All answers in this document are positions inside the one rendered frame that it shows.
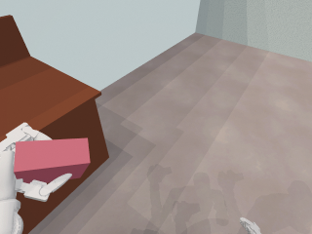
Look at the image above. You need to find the left robot hand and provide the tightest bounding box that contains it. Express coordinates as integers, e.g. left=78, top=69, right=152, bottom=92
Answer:
left=0, top=122, right=72, bottom=202

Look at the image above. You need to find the robot left forearm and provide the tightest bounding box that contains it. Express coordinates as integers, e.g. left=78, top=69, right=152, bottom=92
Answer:
left=0, top=199, right=23, bottom=234

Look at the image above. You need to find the table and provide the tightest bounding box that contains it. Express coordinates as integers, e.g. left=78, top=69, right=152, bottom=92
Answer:
left=0, top=15, right=109, bottom=234

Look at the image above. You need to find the sponge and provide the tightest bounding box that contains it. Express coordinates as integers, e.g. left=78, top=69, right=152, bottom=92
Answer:
left=14, top=137, right=91, bottom=184

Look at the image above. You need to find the right robot hand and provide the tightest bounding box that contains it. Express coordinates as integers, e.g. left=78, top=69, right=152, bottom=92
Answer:
left=240, top=217, right=261, bottom=234

